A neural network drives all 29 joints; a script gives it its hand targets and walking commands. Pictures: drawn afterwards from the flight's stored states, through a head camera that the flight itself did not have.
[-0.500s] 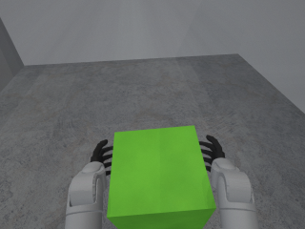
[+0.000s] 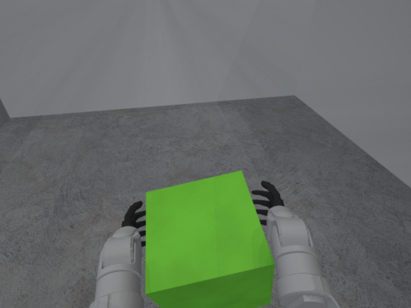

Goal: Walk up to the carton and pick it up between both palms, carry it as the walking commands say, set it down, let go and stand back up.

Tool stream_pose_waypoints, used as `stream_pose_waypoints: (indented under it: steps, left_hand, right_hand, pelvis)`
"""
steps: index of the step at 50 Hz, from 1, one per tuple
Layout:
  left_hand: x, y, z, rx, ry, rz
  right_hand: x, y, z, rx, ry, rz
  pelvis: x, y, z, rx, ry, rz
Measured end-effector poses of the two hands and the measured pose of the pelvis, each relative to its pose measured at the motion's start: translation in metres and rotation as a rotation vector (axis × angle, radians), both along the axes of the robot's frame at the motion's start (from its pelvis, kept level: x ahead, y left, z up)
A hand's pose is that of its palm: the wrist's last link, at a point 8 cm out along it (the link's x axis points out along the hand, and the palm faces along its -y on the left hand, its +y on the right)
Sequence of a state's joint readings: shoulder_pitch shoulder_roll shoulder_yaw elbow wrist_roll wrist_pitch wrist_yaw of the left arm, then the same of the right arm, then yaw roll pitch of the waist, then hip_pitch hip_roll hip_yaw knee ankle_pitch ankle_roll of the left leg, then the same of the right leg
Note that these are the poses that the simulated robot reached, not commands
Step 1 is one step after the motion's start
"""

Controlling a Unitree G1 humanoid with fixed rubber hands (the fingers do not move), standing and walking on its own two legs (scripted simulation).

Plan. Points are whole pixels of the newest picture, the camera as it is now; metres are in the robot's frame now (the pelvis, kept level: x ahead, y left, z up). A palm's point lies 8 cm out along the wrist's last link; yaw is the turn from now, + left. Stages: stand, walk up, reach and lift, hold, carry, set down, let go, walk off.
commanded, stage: set down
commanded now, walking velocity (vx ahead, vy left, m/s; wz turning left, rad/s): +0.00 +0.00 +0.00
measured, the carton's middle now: (210, 250) +0.29 +0.01 -0.02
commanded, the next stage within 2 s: none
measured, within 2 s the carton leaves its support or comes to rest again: neither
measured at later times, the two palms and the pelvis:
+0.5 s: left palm (144, 246) +0.30 +0.16 -0.03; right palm (272, 239) +0.32 -0.13 -0.02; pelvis -0.01 +0.00 -0.02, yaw +0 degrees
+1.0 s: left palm (143, 269) +0.30 +0.18 -0.13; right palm (259, 256) +0.34 -0.12 -0.12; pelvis -0.04 -0.01 -0.08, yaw +0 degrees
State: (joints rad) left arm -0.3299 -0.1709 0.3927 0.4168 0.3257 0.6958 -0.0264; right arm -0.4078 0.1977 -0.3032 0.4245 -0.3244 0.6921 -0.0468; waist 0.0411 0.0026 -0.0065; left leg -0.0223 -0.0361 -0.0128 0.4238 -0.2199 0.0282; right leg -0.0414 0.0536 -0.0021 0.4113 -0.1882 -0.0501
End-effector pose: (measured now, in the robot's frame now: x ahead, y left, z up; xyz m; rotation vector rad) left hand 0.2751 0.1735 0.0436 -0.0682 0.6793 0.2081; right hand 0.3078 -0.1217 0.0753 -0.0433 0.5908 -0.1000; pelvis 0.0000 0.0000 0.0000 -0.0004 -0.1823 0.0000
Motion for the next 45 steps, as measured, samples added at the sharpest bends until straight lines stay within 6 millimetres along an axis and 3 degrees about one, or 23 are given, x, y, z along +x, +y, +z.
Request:
stream_pose_waypoints:
  steps: [9, 19, 33, 40, 45]
  left_hand:
    - [0.013, -0.002, -0.017, 0.024, 0.049, -0.04]
    - [0.019, -0.006, -0.048, 0.042, 0.049, -0.04]
    - [0.022, -0.014, -0.11, 0.044, 0.037, 0.011]
    - [0.015, -0.008, -0.141, 0.036, 0.039, 0.034]
    - [0.02, -0.001, -0.16, 0.049, 0.031, 0.031]
  right_hand:
    - [0.001, -0.003, -0.035, 0.002, 0.043, -0.008]
    - [0.001, -0.006, -0.074, -0.004, 0.09, 0.014]
    - [0.016, -0.013, -0.137, 0.033, 0.076, 0.025]
    - [0.015, -0.006, -0.164, 0.047, 0.07, 0.024]
    - [0.022, 0.0, -0.183, 0.053, 0.059, 0.025]
  pelvis:
    - [0.007, 0.012, 0.0, -0.003, 0.062, -0.007]
    - [0.002, 0.008, -0.006, 0.0, 0.171, -0.003]
    - [-0.021, -0.008, -0.029, 0.012, 0.387, -0.002]
    - [-0.028, -0.015, -0.046, 0.011, 0.489, -0.002]
    - [-0.037, -0.015, -0.063, 0.009, 0.539, -0.004]
